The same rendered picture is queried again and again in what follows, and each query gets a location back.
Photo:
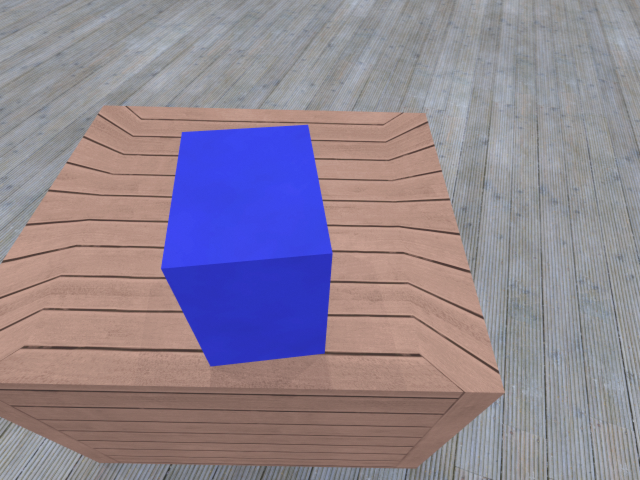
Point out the pedestal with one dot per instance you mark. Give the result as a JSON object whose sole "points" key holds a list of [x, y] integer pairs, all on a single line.
{"points": [[97, 355]]}

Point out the carton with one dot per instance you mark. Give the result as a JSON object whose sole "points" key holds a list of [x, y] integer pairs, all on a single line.
{"points": [[247, 251]]}

